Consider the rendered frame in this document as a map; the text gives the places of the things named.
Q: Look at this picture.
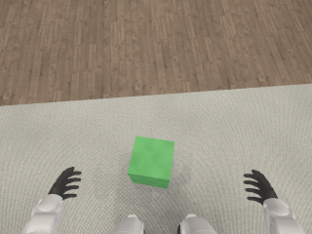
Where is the right robot forearm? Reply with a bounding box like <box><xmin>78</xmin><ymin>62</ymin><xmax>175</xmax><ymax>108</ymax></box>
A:
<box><xmin>262</xmin><ymin>198</ymin><xmax>306</xmax><ymax>234</ymax></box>

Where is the right robot thigh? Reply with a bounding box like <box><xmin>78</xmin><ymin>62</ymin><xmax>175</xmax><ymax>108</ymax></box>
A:
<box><xmin>180</xmin><ymin>216</ymin><xmax>216</xmax><ymax>234</ymax></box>

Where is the left robot hand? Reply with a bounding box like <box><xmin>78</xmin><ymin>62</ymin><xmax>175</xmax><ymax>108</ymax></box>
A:
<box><xmin>48</xmin><ymin>167</ymin><xmax>81</xmax><ymax>200</ymax></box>

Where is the right robot hand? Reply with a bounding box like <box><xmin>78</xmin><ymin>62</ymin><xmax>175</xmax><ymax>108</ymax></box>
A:
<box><xmin>243</xmin><ymin>170</ymin><xmax>279</xmax><ymax>205</ymax></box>

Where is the carton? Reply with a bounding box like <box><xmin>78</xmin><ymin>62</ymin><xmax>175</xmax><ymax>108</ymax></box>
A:
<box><xmin>127</xmin><ymin>136</ymin><xmax>175</xmax><ymax>189</ymax></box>

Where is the left robot forearm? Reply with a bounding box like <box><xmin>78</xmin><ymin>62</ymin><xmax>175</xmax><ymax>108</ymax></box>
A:
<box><xmin>21</xmin><ymin>194</ymin><xmax>63</xmax><ymax>234</ymax></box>

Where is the robot left shin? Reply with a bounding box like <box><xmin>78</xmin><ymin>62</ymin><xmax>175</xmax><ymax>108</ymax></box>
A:
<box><xmin>128</xmin><ymin>214</ymin><xmax>138</xmax><ymax>219</ymax></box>

